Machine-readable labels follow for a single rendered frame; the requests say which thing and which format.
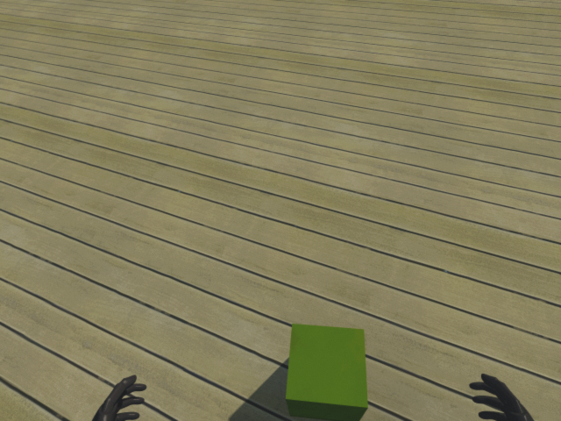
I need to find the robot left hand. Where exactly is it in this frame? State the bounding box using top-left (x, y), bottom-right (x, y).
top-left (92, 375), bottom-right (146, 421)

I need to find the carton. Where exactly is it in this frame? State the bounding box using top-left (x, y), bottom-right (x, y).
top-left (286, 324), bottom-right (368, 421)

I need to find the robot right hand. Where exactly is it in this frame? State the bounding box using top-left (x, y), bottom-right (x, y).
top-left (469, 374), bottom-right (534, 421)

